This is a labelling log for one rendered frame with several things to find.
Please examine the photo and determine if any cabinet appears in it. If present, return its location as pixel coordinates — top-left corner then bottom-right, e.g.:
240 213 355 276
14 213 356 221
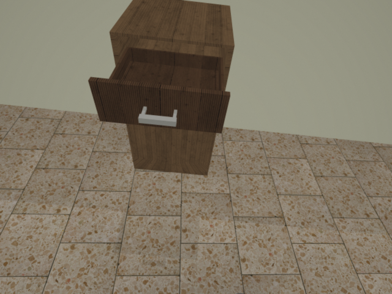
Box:
110 0 235 176

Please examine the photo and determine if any drawer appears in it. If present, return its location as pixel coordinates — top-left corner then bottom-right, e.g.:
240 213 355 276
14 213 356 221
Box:
88 47 230 134

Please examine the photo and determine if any handle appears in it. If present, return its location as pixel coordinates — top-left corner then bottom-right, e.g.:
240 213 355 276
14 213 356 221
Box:
138 107 177 127

